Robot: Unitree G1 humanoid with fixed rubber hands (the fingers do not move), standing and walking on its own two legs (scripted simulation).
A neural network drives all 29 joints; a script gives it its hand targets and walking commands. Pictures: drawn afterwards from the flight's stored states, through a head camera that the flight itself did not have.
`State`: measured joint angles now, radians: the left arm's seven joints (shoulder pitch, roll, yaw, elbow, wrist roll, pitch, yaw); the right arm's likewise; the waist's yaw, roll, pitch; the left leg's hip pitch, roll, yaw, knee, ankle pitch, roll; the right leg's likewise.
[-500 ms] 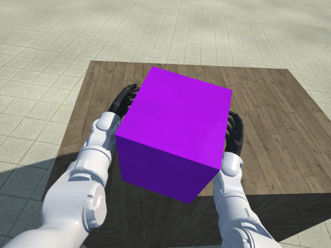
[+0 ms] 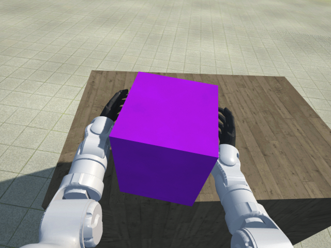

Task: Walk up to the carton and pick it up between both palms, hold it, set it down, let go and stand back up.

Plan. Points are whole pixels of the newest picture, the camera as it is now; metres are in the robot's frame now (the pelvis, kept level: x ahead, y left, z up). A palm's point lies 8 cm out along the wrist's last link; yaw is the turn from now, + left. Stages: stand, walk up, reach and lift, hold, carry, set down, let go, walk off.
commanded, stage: reach and lift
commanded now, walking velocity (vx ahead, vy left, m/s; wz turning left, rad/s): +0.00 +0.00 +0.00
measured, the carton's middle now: (166, 141) +0.38 -0.03 +0.07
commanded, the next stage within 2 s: hold in 1.66 s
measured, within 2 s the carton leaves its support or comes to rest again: neither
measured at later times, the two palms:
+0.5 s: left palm (97, 105) +0.39 +0.13 +0.18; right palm (229, 121) +0.36 -0.16 +0.16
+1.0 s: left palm (90, 102) +0.38 +0.14 +0.20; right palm (227, 112) +0.36 -0.15 +0.19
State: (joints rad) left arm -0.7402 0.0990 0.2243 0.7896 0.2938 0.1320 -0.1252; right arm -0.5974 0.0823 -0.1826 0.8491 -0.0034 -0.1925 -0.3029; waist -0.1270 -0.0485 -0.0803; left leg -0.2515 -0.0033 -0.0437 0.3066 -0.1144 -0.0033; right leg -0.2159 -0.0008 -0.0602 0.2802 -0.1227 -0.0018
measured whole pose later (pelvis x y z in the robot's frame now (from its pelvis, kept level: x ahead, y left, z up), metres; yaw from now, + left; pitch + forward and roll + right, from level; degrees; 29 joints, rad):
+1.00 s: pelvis -0.01 +0.00 +0.00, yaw +0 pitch -2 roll -1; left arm -0.72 0.02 0.31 0.30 0.29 0.65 -0.06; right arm -0.76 -0.01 -0.07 0.71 0.15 0.18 -0.23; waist -0.13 -0.05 -0.08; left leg -0.17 -0.01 -0.04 0.32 -0.12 0.00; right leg -0.13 0.00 -0.06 0.28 -0.12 0.00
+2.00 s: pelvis -0.01 +0.00 +0.00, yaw +0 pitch -3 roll -1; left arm -0.73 0.00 0.30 0.15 0.29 0.81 0.00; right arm -0.84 -0.06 -0.03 0.67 0.23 0.32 -0.21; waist -0.13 -0.05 -0.08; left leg -0.17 0.00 -0.04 0.34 -0.13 0.00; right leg -0.12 0.00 -0.06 0.28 -0.12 0.00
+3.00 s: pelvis -0.02 +0.00 +0.00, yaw +0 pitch -3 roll -1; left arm -0.74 0.00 0.30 0.10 0.29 0.88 0.01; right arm -0.87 -0.08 -0.02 0.63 0.26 0.42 -0.22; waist -0.13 -0.05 -0.09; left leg -0.17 0.00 -0.04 0.34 -0.13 0.00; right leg -0.12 0.00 -0.06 0.28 -0.12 0.00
